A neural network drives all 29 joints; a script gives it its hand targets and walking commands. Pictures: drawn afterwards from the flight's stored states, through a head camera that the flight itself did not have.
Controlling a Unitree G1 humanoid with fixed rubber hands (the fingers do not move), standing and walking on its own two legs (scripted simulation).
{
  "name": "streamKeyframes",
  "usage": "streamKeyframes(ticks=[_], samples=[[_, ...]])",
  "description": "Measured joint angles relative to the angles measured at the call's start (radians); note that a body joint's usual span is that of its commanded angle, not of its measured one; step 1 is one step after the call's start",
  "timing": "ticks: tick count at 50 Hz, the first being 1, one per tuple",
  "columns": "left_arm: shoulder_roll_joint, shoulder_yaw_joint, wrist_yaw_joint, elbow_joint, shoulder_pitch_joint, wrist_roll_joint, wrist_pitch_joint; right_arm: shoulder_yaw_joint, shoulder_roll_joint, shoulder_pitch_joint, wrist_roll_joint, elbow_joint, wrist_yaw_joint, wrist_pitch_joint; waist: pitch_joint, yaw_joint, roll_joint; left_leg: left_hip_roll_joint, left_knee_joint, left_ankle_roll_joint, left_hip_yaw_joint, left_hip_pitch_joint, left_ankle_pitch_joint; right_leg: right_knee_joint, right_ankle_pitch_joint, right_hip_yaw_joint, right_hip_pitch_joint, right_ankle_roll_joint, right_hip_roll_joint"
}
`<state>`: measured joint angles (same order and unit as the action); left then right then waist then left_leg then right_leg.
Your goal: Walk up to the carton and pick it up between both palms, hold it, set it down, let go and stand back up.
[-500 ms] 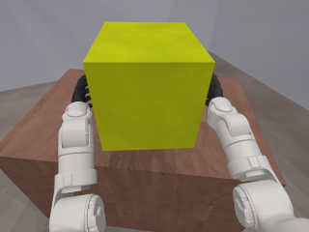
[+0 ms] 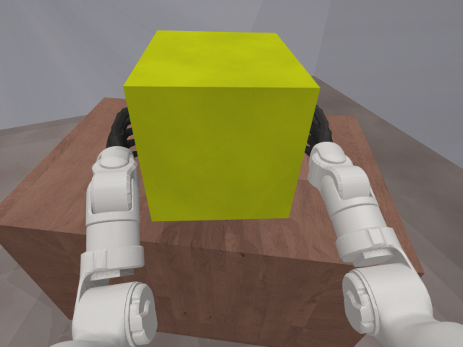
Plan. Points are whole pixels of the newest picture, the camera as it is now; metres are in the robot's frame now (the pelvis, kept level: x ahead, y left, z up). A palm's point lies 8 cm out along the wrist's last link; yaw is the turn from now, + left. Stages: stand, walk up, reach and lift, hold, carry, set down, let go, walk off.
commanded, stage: hold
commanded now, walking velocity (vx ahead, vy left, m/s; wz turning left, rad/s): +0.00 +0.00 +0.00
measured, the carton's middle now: (219, 119) +0.47 +0.01 +0.19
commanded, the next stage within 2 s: none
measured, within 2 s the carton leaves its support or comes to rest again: neither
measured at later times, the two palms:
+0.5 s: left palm (123, 151) +0.37 +0.17 +0.19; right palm (319, 146) +0.37 -0.16 +0.19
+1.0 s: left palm (120, 149) +0.37 +0.18 +0.20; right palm (319, 145) +0.37 -0.16 +0.20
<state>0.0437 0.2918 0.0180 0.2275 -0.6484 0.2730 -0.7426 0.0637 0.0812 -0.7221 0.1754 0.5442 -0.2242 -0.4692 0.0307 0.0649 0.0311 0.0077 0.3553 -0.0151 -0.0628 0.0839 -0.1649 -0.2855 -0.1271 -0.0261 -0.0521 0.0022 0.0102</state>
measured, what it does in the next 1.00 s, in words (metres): stands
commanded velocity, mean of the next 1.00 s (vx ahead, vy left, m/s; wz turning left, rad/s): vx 0.00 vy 0.00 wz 0.00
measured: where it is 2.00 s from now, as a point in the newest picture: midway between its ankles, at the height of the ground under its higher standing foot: outside the picture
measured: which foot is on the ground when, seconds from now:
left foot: down 0.00-1.00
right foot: down 0.00-1.00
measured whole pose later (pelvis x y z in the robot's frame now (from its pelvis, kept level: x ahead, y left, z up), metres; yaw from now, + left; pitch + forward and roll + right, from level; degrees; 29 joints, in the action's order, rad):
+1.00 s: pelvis +0.00 +0.00 +0.00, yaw +0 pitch -5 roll -1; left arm 0.05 0.27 0.03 0.18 -0.63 0.26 -0.75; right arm 0.03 0.10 -0.70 0.21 0.50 -0.24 -0.46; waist 0.04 0.07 0.02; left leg 0.01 0.36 -0.01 -0.06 0.09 -0.17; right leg -0.27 -0.13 -0.03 -0.05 0.00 0.01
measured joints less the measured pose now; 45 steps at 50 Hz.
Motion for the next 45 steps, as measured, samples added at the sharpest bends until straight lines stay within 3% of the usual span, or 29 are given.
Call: streamKeyframes(ticks=[7,14,25,34,45], samples=[[-0.006,0.008,0.004,0.025,-0.013,0.006,0.010,-0.012,0.014,-0.014,0.014,0.034,0.001,0.015,0.015,-0.006,-0.011,0.002,-0.003,0.002,0.010,0.009,-0.002,0.003,0.002,0.009,-0.013,-0.002,0.002],[-0.003,-0.008,0.010,-0.019,0.024,-0.014,0.006,-0.044,0.025,0.017,0.044,-0.012,-0.015,0.010,0.027,0.007,-0.021,0.004,0.005,0.001,0.002,0.005,-0.014,0.016,-0.002,0.002,0.005,-0.001,0.004],[-0.024,0.014,-0.004,-0.032,0.034,0.018,-0.011,-0.058,0.027,0.021,0.050,-0.016,-0.020,-0.009,-0.002,0.004,-0.020,0.005,-0.008,0.001,0.006,-0.033,-0.017,0.020,-0.009,0.005,0.037,0.000,0.005],[-0.020,-0.007,-0.001,-0.150,0.101,-0.008,-0.015,-0.076,0.020,0.080,0.077,-0.133,-0.045,-0.007,0.003,0.011,-0.014,0.010,0.011,-0.003,-0.004,-0.014,-0.023,0.026,-0.004,-0.003,0.032,0.003,0.012],[-0.005,0.009,-0.002,0.006,0.005,0.018,-0.021,-0.003,-0.011,0.002,-0.009,0.011,-0.001,-0.009,0.005,0.002,0.002,-0.002,-0.011,0.001,0.002,-0.011,0.000,-0.005,-0.010,0.001,0.005,0.001,-0.002]])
